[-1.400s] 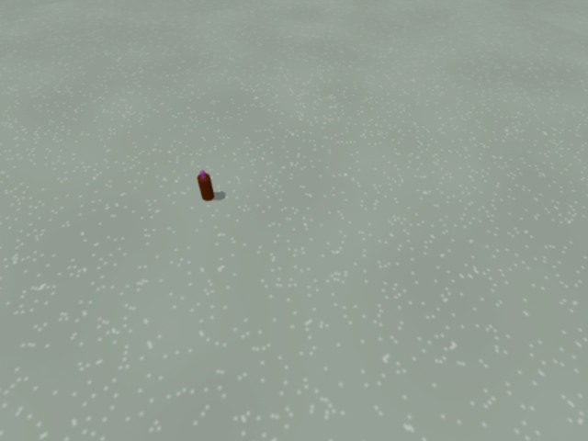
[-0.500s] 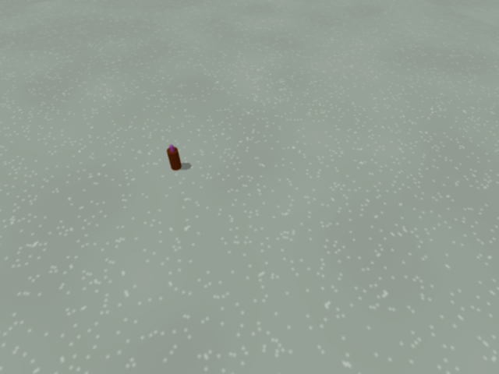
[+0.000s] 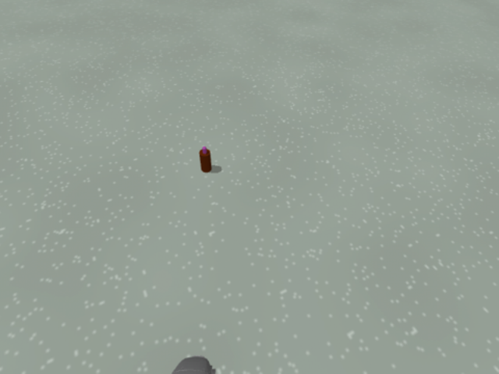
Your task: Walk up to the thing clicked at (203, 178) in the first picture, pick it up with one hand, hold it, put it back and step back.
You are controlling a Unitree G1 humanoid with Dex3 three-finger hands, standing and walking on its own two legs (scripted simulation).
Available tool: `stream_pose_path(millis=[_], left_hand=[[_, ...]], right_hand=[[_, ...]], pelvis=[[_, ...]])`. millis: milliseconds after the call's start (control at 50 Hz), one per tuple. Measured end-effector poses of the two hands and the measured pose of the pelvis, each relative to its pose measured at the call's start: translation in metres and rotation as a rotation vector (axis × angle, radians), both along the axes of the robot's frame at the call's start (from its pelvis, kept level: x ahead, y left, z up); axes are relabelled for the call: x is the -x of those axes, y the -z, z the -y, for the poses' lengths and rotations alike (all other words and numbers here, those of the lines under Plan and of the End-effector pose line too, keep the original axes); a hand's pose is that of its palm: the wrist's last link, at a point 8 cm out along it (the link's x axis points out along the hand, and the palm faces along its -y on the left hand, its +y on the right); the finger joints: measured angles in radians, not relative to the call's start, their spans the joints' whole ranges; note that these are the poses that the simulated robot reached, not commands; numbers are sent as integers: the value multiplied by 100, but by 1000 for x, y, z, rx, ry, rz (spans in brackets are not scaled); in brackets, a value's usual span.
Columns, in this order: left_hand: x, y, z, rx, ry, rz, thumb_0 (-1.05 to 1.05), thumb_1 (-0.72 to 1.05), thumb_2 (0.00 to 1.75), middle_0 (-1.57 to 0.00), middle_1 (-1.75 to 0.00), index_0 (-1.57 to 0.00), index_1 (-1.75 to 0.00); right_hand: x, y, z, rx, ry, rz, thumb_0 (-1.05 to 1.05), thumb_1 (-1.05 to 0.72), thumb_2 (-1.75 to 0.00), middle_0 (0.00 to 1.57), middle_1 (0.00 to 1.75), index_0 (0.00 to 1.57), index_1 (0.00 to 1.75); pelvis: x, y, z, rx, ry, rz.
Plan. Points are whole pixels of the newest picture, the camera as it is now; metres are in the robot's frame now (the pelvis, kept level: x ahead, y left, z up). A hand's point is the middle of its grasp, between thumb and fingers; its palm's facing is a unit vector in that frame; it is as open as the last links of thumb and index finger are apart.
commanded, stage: walk up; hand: left
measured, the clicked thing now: (205, 158) +1.23 +0.28 -0.69
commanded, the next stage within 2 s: none
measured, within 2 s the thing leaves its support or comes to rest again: neither
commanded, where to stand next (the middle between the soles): +0.92 +0.04 m, yaw +4 degrees
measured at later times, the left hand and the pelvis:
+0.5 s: hand (105, 273) +0.31 +0.32 -0.14, palm faces -0.04 -0.93 -0.35, open 7.4 cm; pelvis +0.23 +0.04 +0.00, yaw +2 degrees
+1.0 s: hand (137, 222) +0.46 +0.30 -0.17, palm faces +0.09 -0.94 -0.34, open 7.4 cm; pelvis +0.47 +0.03 -0.02, yaw +6 degrees
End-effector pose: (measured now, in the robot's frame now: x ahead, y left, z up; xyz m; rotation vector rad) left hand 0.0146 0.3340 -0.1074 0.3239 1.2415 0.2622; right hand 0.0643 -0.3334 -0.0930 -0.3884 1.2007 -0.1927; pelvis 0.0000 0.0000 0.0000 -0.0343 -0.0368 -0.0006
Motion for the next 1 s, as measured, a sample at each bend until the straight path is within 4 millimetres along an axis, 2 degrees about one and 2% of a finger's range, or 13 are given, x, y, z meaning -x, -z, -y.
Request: stream_pose_path(millis=[60, 120, 160, 240, 320, 400, 480, 560, 620, 680, 800, 900, 1000], left_hand=[[-14, 15, -29, -4, -23, -24, 0, 90, 90, -21, -30, -21, -30], [-42, 31, -49, -3, -15, -41, 0, 90, 90, -21, -30, -20, -30], [-67, 32, -50, 13, 8, -40, 1, 90, 90, -21, -30, -20, -30], [-127, 18, -46, 54, 47, 41, 1, 90, 90, -20, -30, -20, -30], [-178, 6, -44, 71, 72, 94, 0, 90, 90, -21, -30, -20, -30], [-222, -2, -41, 63, 86, 93, 0, 90, 90, -21, -30, -20, -30], [-274, -7, -33, 37, 95, 88, 0, 90, 90, -21, -30, -20, -30], [-336, -7, -18, -3, 96, 133, 0, 90, 90, -21, -30, -20, -30], [-371, -11, -3, -16, 83, 199, 0, 90, 90, -21, -30, -20, -30], [-387, -20, 9, -8, 44, 226, 0, 90, 90, -21, -30, -20, -30], [-395, -22, 16, 3, 0, 139, 0, 90, 90, -21, -30, -21, -30], [-407, -7, 7, 21, -26, 72, 0, 90, 90, -21, -30, -21, -30], [-433, 21, -12, 46, -60, 36, 0, 90, 90, -21, -30, -21, -30]], right_hand=[[-34, 0, -16, 25, -17, 32, 1, -91, -89, 20, 30, 20, 30], [-60, 4, -34, 44, -8, 78, 1, -91, -89, 20, 30, 20, 30], [-68, 2, -47, 32, 11, 99, 1, -91, -89, 20, 30, 20, 30], [-78, -6, -68, 4, 23, 59, 1, -91, -89, 20, 30, 20, 30], [-94, -8, -78, -15, 26, 22, 1, -90, -89, 20, 30, 20, 30], [-123, -3, -74, -29, 28, 3, 1, -90, -89, 20, 30, 20, 30], [-162, 10, -61, -39, 30, -9, 1, -90, -89, 20, 30, 20, 30], [-212, 32, -39, -41, 21, -28, 1, -90, -89, 20, 30, 20, 30], [-259, 42, -31, -46, -6, -37, 1, -90, -89, 20, 30, 20, 30], [-312, 35, -31, -57, -55, -7, 1, -91, -89, 20, 30, 20, 30], [-416, 12, -34, -70, -120, 122, 1, -91, -89, 20, 30, 20, 30], [-480, 3, -42, -51, -167, 134, 1, -91, -89, 20, 30, 20, 30], [-541, 4, -62, -14, -204, 138, 1, -91, -89, 20, 30, 20, 30]], pelvis=[[-28, 12, -19, 7, -23, 3], [-51, 23, -37, -37, -12, 15], [-65, 20, -45, -22, -22, 19], [-96, 5, -53, -19, -33, 20], [-131, -3, -55, -32, -41, 19], [-171, -4, -53, -45, -41, 10], [-216, 2, -43, -60, -44, -5], [-266, 17, -26, -56, -54, -18], [-297, 20, -14, -32, -72, -4], [-325, 11, -9, -53, -77, 6], [-376, -1, -7, -41, -67, 7], [-419, 2, -12, -13, -84, -1], [-470, 18, -27, -9, -101, -3]])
